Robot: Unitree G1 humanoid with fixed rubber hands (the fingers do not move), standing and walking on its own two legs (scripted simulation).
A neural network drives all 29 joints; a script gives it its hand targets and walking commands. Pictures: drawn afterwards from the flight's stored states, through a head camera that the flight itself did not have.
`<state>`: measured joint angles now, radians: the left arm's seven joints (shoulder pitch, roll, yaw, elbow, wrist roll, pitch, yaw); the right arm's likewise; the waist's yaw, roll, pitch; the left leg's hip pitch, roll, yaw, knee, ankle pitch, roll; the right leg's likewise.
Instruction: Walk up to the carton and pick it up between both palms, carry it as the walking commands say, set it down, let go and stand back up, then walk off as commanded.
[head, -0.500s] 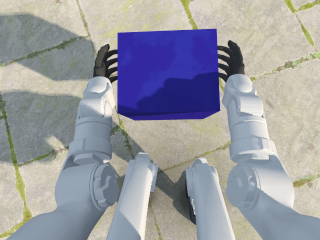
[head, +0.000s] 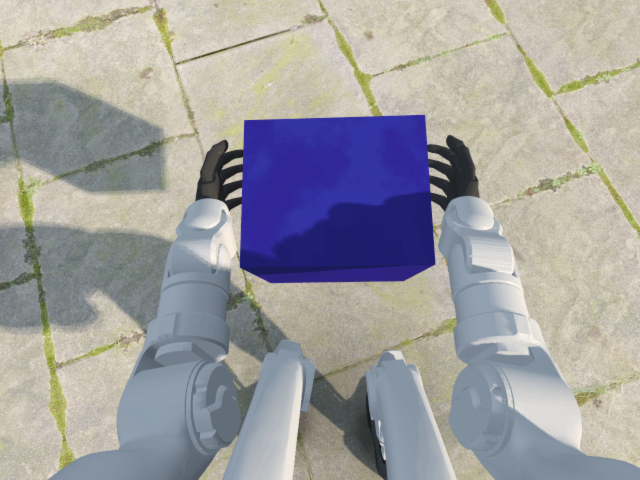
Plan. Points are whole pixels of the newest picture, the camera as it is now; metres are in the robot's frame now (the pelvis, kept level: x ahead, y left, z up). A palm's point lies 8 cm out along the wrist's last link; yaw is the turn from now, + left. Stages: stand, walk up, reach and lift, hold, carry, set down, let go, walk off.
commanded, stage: reach and lift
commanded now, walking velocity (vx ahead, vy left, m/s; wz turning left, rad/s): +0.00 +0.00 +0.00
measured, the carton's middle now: (335, 212) +0.46 +0.03 -0.12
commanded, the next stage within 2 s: none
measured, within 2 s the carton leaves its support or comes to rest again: neither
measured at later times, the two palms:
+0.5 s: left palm (196, 194) +0.42 +0.18 +0.02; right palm (487, 189) +0.44 -0.13 +0.03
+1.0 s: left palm (170, 180) +0.40 +0.17 +0.10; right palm (530, 175) +0.42 -0.13 +0.10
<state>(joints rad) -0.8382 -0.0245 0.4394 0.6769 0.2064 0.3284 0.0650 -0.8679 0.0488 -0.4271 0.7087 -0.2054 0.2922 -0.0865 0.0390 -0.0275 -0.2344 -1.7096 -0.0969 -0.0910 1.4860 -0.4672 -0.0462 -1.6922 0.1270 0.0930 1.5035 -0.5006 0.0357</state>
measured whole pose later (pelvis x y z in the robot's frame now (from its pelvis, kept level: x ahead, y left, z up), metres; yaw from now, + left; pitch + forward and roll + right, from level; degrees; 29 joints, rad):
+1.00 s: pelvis +0.05 +0.00 +0.14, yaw +0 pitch +26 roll +0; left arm -0.51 -0.13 0.42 0.55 0.25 0.32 0.03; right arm -0.54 0.14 -0.39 0.60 -0.25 0.28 -0.05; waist 0.04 -0.02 -0.20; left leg -1.03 -0.07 -0.12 0.90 -0.33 -0.03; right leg -1.02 0.10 0.13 0.92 -0.35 0.01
